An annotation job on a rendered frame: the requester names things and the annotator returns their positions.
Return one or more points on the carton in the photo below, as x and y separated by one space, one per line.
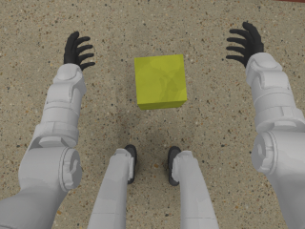
160 82

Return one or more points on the robot right upper arm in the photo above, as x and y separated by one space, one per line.
280 156

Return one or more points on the robot left forearm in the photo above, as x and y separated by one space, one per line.
59 122

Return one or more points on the robot left hand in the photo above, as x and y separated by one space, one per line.
71 55

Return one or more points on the robot thigh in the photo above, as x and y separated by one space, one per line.
110 207
196 208

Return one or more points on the right robot thigh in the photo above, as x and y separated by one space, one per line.
196 208

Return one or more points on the robot right hand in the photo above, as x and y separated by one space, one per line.
252 43

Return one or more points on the left robot thigh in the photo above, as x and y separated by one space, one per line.
110 207

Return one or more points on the robot left upper arm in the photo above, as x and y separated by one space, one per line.
46 176

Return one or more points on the robot right forearm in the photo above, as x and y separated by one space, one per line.
273 99

